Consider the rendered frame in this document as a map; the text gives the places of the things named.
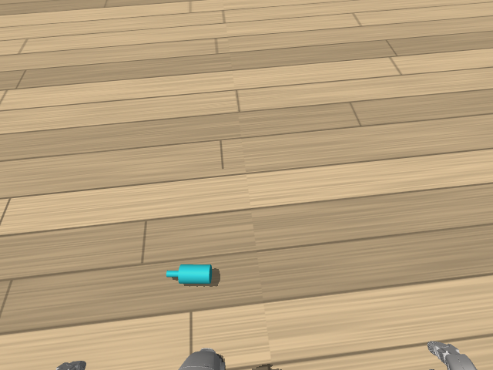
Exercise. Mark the right robot hand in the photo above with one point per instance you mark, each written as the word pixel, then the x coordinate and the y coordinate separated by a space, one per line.
pixel 450 356

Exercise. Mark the bottle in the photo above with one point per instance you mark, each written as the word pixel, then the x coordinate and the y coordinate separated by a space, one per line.
pixel 192 274

